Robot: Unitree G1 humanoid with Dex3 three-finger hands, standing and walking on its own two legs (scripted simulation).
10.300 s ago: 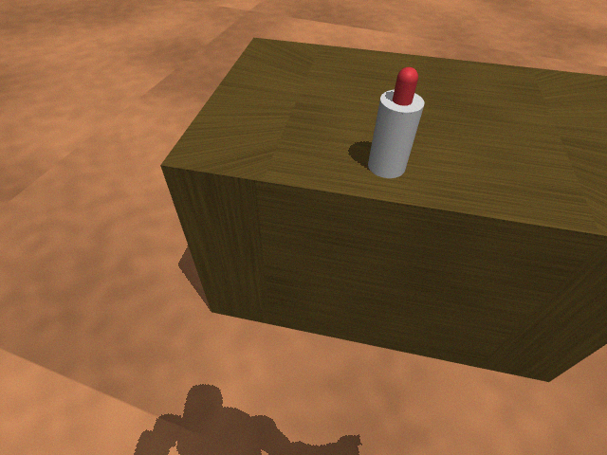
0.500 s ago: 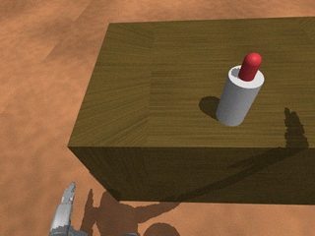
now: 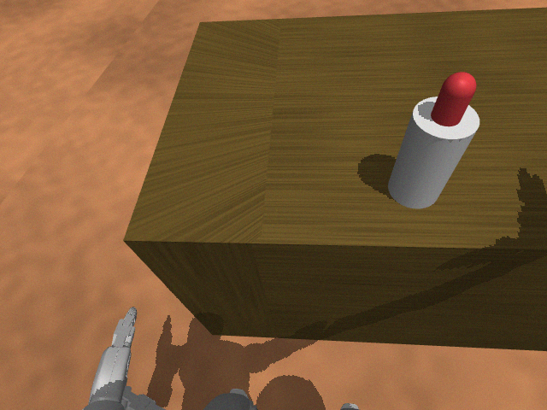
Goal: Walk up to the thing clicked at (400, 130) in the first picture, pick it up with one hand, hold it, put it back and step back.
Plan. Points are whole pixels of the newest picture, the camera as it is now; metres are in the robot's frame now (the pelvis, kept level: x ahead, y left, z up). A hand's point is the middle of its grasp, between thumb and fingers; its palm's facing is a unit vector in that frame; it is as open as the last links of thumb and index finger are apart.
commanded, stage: go down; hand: right
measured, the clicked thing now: (433, 142) +0.50 -0.19 +0.08
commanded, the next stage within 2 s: approach in 0.60 s
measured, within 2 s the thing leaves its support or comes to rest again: neither
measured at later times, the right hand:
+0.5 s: hand out of the picture +0.41 -0.39 +0.15, palm faces +0.20 +0.98 +0.01, open 17.6 cm
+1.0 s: hand out of the picture +0.42 -0.35 +0.12, palm faces +0.14 +0.99 +0.00, open 17.6 cm
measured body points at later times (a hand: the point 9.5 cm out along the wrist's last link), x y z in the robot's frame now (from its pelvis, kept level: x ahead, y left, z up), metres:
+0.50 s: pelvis +0.01 +0.00 +0.00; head +0.08 -0.03 +0.44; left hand +0.16 +0.25 -0.05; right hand +0.39 -0.44 +0.15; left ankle +0.02 +0.15 -0.70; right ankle -0.01 -0.12 -0.70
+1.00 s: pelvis +0.00 +0.00 -0.01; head +0.08 -0.03 +0.44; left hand +0.16 +0.26 -0.05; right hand +0.41 -0.41 +0.13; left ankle +0.02 +0.15 -0.70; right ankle -0.01 -0.12 -0.70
